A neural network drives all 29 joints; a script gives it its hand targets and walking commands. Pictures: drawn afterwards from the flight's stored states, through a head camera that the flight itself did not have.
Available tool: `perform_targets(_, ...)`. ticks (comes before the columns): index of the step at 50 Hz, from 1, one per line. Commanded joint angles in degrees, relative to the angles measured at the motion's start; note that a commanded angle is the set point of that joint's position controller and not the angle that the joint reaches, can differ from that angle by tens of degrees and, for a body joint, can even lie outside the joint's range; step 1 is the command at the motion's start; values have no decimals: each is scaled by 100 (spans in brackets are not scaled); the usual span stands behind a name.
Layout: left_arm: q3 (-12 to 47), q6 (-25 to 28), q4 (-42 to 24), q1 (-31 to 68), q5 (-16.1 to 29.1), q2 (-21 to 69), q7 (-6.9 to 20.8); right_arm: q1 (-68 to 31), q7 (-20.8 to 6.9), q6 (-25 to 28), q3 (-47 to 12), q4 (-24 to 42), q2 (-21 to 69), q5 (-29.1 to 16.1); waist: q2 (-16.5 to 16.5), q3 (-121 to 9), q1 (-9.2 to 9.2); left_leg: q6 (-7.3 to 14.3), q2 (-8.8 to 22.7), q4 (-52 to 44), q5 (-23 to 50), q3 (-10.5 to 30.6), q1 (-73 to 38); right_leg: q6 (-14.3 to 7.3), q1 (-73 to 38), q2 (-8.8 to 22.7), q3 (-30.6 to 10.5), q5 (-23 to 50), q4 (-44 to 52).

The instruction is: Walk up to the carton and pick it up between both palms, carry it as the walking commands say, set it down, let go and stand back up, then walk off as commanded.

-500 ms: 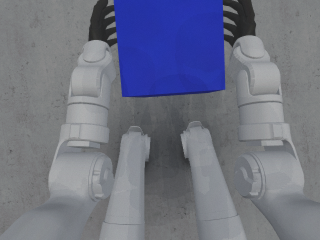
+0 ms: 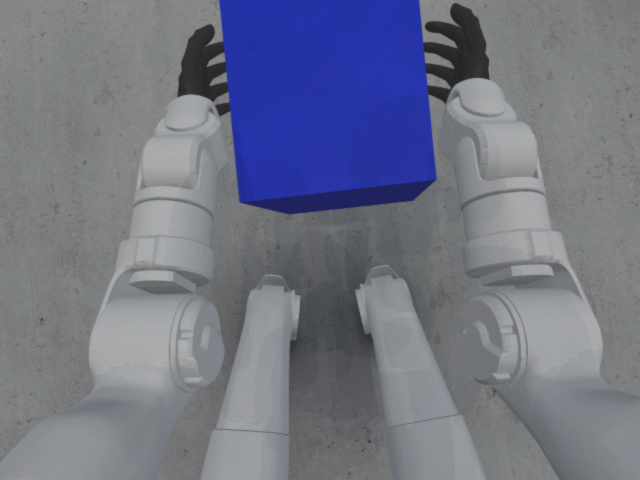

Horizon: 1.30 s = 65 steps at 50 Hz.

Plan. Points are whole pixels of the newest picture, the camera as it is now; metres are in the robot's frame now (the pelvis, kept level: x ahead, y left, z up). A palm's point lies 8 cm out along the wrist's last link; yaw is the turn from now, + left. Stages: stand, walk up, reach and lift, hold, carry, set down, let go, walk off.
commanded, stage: reach and lift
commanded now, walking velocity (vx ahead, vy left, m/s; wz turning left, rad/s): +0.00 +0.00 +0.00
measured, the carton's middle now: (335, 116) +0.51 -0.02 -0.11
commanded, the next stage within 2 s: none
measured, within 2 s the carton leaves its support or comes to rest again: neither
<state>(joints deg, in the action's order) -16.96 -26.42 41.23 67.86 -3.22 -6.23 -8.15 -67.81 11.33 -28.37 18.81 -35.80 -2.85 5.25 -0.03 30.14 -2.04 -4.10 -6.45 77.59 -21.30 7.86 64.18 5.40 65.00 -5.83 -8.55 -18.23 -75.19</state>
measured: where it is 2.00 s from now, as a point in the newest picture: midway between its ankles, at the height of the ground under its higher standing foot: (329, 341)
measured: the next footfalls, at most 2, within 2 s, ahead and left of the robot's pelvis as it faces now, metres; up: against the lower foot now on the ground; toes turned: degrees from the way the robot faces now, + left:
none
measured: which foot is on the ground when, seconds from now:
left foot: down 0.00-1.00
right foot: down 0.00-1.00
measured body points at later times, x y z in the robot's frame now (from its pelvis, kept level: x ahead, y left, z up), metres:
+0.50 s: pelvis +0.14 +0.00 +0.09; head +0.20 +0.01 +0.53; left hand +0.51 +0.12 +0.06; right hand +0.53 -0.15 +0.10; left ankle +0.16 +0.13 -0.58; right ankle +0.18 -0.15 -0.58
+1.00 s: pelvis +0.12 +0.00 +0.13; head +0.17 +0.00 +0.58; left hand +0.49 +0.11 +0.15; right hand +0.46 -0.16 +0.13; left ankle +0.16 +0.13 -0.58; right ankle +0.18 -0.15 -0.58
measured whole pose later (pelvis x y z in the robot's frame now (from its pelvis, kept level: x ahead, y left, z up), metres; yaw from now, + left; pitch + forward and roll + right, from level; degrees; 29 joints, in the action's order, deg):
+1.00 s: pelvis +0.12 +0.00 +0.13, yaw +1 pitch +8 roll +0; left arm -16.1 -22.3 32.1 28.4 -12.6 10.1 -6.1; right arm -22.2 11.0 -27.2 16.3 -24.8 9.2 10.6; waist 1.0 -3.0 -3.2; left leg -1.8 -4.0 38.1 -15.3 10.0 30.2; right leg 3.0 30.8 -2.1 -8.6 -13.7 -36.8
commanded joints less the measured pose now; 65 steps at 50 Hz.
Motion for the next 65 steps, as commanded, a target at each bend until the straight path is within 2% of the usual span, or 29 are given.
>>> perform_targets(1,2622,193,-616,5575,1135,6798,1971,-4950,-2250,159,-2605,-288,6385,-994,152,-11526,-139,288,0,-1980,-2080,-693,-2479,-353,-2465,-131,1064,-1778,1374)
perform_targets(4,2606,89,-465,4744,983,7269,2035,-4384,-2433,196,-2635,-43,6609,-915,438,-11869,-120,154,31,-2236,-1585,-768,-2754,-418,-3117,-134,1111,-1277,1621)
perform_targets(5,2941,136,-1089,4680,1299,7443,2036,-4525,-2406,257,-3022,631,6765,-1231,352,-12675,-82,133,-11,-2076,-604,-731,-3305,-416,-3642,-160,1068,-510,1602)
perform_targets(9,2468,228,-615,4578,941,7303,2099,-4508,-2411,230,-2841,462,6955,-998,-207,-11684,-213,301,-46,-2047,-665,-853,-2554,-448,-3494,-156,1038,-851,1876)
perform_targets(10,2710,272,-940,4335,1096,7527,2055,-4075,-2383,192,-3125,578,7221,-1089,-359,-11772,-223,326,-78,-2146,-53,-809,-2881,-405,-3954,-206,1037,-254,1880)
perform_targets(12,2503,300,-636,3727,772,7447,2068,-3597,-2409,256,-2893,253,7222,-917,-210,-10804,-66,377,-117,-2183,192,-782,-2669,-389,-3597,-169,947,59,1894)
perform_targets(14,2590,429,-996,3821,668,7640,2071,-2728,-2475,296,-2570,-370,7516,-667,155,-10115,-179,389,-95,-2425,158,-683,-2656,-470,-3332,-153,968,120,2010)
perform_targets(15,2522,464,-795,3201,597,7713,2048,-2303,-2457,345,-2658,-412,7686,-723,187,-9713,16,399,-54,-2426,648,-662,-2644,-450,-3379,-103,847,587,2056)
perform_targets(16,2953,525,-1338,2815,751,8045,2020,-1637,-2467,386,-2854,-157,7945,-795,244,-10212,-89,316,-92,-2539,1645,-610,-3284,-406,-3999,-189,892,1617,2119)
perform_targets(19,2368,691,-743,1455,257,7670,2000,-25,-2432,446,-2313,-1065,7904,-379,227,-8067,-55,268,-50,-2771,2059,-515,-2894,-343,-3620,-158,605,2197,2437)
perform_targets(20,2289,756,-832,1607,265,7454,1979,541,-2395,414,-2052,-1447,7711,-131,178,-7595,-300,243,-87,-2862,1988,-569,-2577,-334,-3565,-171,645,2325,2583)
perform_targets(21,2757,786,-1266,1020,322,7621,1935,917,-2379,533,-2300,-997,7951,-313,377,-8094,-180,199,-108,-2991,2869,-490,-3168,-341,-4174,-158,575,3222,2678)
perform_targets(24,2435,766,-783,-27,-131,6980,1879,2001,-2300,570,-1663,-1504,7266,172,450,-6530,-276,165,-16,-3413,3035,-339,-3080,-331,-3702,-118,554,3306,3143)
perform_targets(26,2437,770,-888,5,-131,6892,1830,1796,-2262,578,-1732,-1213,7105,135,620,-6275,-180,180,-16,-3755,2336,-282,-3271,-419,-3762,-53,459,2520,3478)
perform_targets(28,3055,837,-1357,-590,157,7115,1794,1778,-2232,719,-2726,-191,7408,-264,183,-7128,103,150,-57,-3826,3705,-208,-3881,-357,-4681,-74,402,4096,3466)
perform_targets(30,3725,943,-1853,-888,386,7348,1784,1979,-2148,846,-3435,620,7435,-494,254,-7629,-34,74,-55,-3940,4457,-121,-4337,-285,-5441,-17,312,5056,3618)
perform_targets(34,3800,931,-1886,-786,383,7507,1719,1391,-2154,926,-3721,1046,7415,-540,69,-7268,110,156,-10,-4162,3949,-70,-4656,-235,-4903,-154,436,3747,3797)
perform_targets(35,3875,883,-1783,-917,394,7650,1716,1234,-2147,954,-3769,1233,7285,-589,365,-7272,26,103,-7,-4165,3865,-105,-4665,-275,-4934,-108,456,3533,3813)
perform_targets(36,3583,850,-1427,-949,151,7487,1749,1317,-2141,971,-3361,968,7006,-221,146,-6680,-123,109,-10,-4237,3366,-121,-4407,-309,-4460,-177,528,2959,3908)
perform_targets(38,3993,798,-1419,-858,324,8021,1766,500,-2174,1053,-3810,1731,7216,-460,157,-7345,-310,64,13,-4223,3069,-78,-4894,-377,-4812,-166,598,2515,3899)
perform_targets(40,3974,657,-1246,-872,317,8137,1823,370,-2189,968,-3901,1982,7164,-549,184,-7312,-376,102,6,-4272,2509,-79,-4762,-439,-5083,-133,585,2251,3962)
perform_targets(41,3884,587,-1057,-1075,272,8048,1855,80,-2205,925,-4028,2048,7143,-625,61,-7306,-205,146,4,-4336,2422,-122,-4917,-353,-5033,-138,632,2067,3967)
perform_targets(42,3914,551,-1150,-776,325,8123,1886,-74,-2266,882,-4033,2098,7036,-624,122,-7472,-365,176,51,-4375,2139,-82,-5001,-410,-4991,-141,662,1842,4010)
perform_targets(48,2785,24,-34,-1414,-279,7772,2038,-52,-2454,193,-3725,1330,6815,-391,-357,-5798,182,419,115,-4886,772,-206,-4571,-428,-4699,-123,715,575,4437)
perform_targets(50,2653,-88,-60,-1331,-279,7799,2118,-42,-2524,25,-3716,1203,7069,-437,-338,-5750,216,463,76,-5003,615,-335,-4736,-428,-4898,-81,639,438,4644)
perform_targets(51,2601,-146,-79,-1309,-294,7773,2135,-154,-2547,-21,-3884,1289,7233,-556,-256,-5914,432,473,83,-5115,519,-370,-4879,-423,-5270,-52,599,436,4745)
perform_targets(56,2671,-331,-508,-718,-66,7817,2222,-148,-2496,-228,-3602,1014,7606,-672,-171,-5730,423,513,92,-5098,795,-417,-4999,-383,-5497,3,471,654,4926)
perform_targets(60,2657,-487,-788,-229,68,7418,2312,-200,-2350,-425,-3186,746,7690,-749,-22,-5214,365,529,112,-5162,616,-449,-4910,-319,-5650,159,347,482,5117)
perform_targets(65,2939,-702,-878,-141,310,7559,2459,-61,-2193,-586,-2965,970,7629,-754,117,-5231,2,442,142,-5209,692,-361,-5263,-346,-5877,165,312,586,5261)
